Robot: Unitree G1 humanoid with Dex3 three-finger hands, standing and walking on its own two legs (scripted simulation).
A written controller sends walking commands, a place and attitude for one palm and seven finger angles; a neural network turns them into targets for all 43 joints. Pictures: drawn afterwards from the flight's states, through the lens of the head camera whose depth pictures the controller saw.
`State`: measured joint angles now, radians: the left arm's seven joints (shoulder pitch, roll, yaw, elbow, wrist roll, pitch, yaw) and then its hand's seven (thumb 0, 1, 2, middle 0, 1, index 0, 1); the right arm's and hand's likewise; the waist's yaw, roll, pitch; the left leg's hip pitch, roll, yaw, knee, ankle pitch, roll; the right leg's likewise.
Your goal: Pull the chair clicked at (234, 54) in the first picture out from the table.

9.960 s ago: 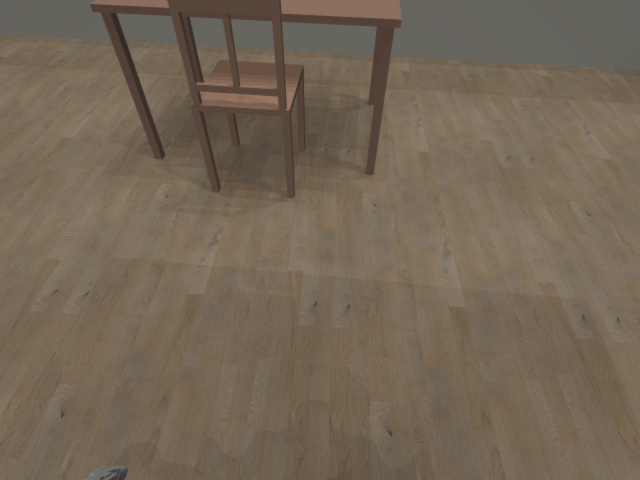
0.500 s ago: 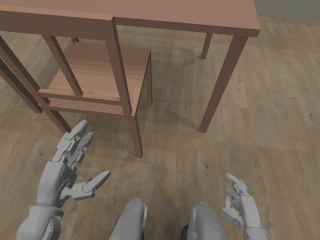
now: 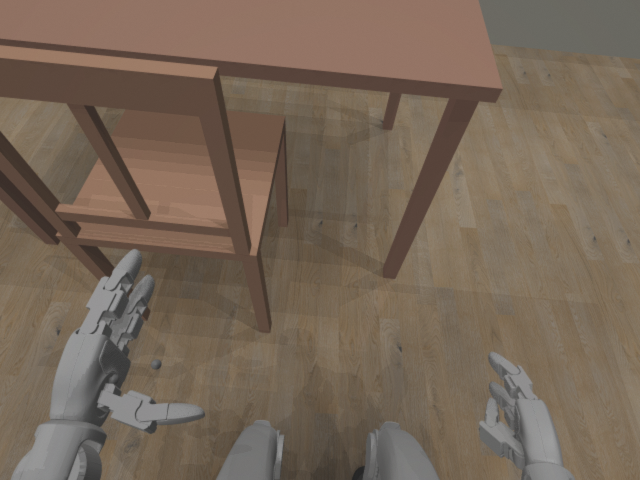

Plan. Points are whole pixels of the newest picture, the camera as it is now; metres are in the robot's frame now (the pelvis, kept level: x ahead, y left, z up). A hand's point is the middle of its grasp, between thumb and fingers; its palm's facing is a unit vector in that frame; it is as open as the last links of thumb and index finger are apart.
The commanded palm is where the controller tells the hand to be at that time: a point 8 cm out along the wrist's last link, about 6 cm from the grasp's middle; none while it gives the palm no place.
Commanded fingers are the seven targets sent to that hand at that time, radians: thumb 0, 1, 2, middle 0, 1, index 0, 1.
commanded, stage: raise the hand toward the chair's back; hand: left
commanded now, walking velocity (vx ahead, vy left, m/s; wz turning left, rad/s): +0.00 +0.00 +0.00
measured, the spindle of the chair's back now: (116, 167) +0.53 +0.36 +0.00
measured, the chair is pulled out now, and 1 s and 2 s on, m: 0.00 0.00 0.00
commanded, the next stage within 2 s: aim the fingers beside a spindle in 0.94 s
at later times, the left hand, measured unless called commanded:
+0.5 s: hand (151, 328) +0.26 +0.20 +0.07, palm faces +0.00 -1.00 -0.05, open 16.9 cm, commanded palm +0.23 +0.25 +0.07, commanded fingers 0.00 -0.50 0.30 -0.06 -0.08 -0.06 -0.08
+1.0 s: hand (153, 349) +0.24 +0.19 +0.06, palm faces +0.00 -1.00 -0.05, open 16.9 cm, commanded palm +0.22 +0.25 +0.07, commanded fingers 0.00 -0.50 0.30 -0.06 -0.08 -0.06 -0.08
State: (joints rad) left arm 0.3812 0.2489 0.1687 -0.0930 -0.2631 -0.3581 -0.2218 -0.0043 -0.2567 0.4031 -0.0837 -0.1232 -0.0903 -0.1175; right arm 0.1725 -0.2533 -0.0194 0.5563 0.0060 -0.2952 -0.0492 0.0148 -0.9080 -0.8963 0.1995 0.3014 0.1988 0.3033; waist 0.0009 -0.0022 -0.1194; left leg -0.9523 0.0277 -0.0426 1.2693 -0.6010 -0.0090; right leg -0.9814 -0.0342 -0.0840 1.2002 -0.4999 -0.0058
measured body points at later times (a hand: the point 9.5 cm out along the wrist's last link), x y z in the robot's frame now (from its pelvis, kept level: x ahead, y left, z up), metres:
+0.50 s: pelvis +0.01 -0.01 +0.01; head +0.10 +0.00 +0.45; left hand +0.25 +0.25 +0.07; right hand +0.20 -0.24 -0.07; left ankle +0.01 +0.12 -0.63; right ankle +0.05 -0.12 -0.63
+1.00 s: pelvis +0.00 -0.01 +0.01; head +0.07 -0.01 +0.45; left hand +0.23 +0.25 +0.07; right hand +0.19 -0.25 -0.06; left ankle +0.01 +0.12 -0.63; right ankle +0.05 -0.12 -0.63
